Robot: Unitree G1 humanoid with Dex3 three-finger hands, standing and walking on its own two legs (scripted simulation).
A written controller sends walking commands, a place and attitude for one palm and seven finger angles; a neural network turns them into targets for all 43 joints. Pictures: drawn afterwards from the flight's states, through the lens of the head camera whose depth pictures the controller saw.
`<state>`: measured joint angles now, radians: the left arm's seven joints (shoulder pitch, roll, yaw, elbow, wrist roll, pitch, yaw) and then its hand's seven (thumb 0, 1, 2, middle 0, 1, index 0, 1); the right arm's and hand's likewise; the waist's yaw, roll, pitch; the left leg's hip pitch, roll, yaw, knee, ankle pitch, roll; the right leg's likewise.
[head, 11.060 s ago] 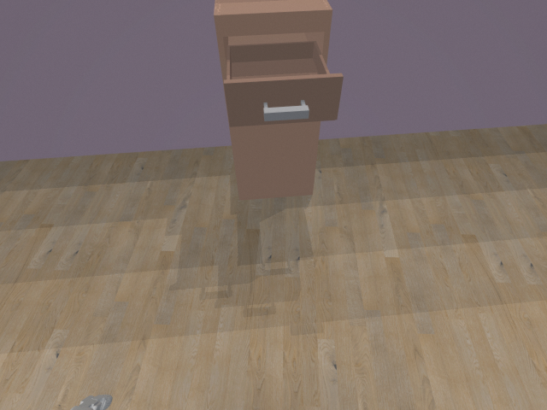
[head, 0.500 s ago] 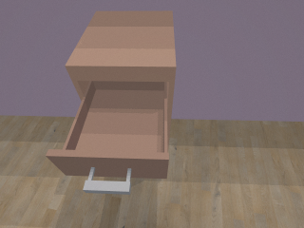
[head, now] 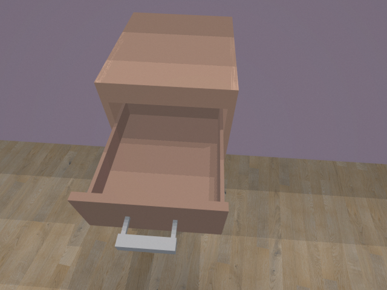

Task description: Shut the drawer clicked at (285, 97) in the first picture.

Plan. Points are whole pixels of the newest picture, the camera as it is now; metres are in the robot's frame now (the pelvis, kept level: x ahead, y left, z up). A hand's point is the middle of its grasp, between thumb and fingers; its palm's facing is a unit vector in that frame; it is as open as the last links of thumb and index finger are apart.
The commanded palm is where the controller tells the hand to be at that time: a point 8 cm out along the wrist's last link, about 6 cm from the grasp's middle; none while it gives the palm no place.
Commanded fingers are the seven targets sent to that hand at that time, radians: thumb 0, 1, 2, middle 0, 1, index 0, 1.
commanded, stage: look again from close up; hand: left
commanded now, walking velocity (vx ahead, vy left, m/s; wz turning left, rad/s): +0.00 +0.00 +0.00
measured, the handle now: (148, 233) +0.24 +0.11 -0.04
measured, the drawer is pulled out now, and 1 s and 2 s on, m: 0.30 0.30 0.30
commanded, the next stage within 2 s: shuffle to correct the standing spot in 0.48 s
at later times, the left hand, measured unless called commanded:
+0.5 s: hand out of the picture +0.00 +0.19 -0.17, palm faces +0.00 -0.98 -0.21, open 7.3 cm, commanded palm none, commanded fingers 0.00 0.90 0.90 -0.20 -0.30 -0.20 -0.30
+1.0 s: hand out of the picture -0.01 +0.18 -0.17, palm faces -0.08 -0.97 -0.25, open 7.3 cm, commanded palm none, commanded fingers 0.00 0.90 0.90 -0.20 -0.30 -0.20 -0.30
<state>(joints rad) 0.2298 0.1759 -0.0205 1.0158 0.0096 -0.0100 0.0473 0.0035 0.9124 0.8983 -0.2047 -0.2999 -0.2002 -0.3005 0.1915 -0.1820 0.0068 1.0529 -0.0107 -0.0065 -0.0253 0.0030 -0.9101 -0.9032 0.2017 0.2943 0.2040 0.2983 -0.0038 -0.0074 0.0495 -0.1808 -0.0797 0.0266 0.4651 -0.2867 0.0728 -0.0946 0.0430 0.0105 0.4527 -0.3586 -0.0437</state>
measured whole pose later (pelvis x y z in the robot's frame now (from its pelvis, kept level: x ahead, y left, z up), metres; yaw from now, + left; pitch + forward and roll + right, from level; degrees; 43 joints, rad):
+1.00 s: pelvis -0.03 -0.02 +0.00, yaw -5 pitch +1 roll +1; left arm 0.25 0.20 0.02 1.05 0.03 0.06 0.02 0.00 0.91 0.90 -0.20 -0.30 -0.20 -0.30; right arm 0.18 -0.17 -0.03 1.10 -0.02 0.01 -0.04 0.00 -0.91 -0.90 0.20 0.29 0.21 0.30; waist 0.01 -0.01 0.07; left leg -0.25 -0.03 0.09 0.47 -0.25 0.05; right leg -0.32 -0.02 -0.01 0.70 -0.45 0.01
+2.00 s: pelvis -0.04 -0.04 +0.00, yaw +0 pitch +0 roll +0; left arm 0.27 0.17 -0.01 1.08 0.02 0.01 0.03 0.00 0.92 0.90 -0.20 -0.30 -0.20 -0.30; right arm 0.27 -0.14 0.02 1.11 0.00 0.00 -0.02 0.00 -0.93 -0.90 0.20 0.29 0.20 0.30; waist 0.01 -0.02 0.05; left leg -0.19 0.00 0.10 0.43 -0.25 0.03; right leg -0.19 -0.04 -0.11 0.45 -0.26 -0.01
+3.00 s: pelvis -0.01 -0.05 +0.00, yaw +0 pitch +0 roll +0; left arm 0.24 0.17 -0.01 1.03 0.02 -0.01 0.04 0.00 0.92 0.90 -0.20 -0.30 -0.20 -0.30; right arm 0.19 -0.19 0.00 1.07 -0.01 0.00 -0.02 0.00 -0.92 -0.90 0.20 0.29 0.20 0.30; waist 0.00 0.01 0.03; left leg -0.17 0.01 0.10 0.49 -0.32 0.02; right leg -0.18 -0.04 -0.11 0.52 -0.34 -0.01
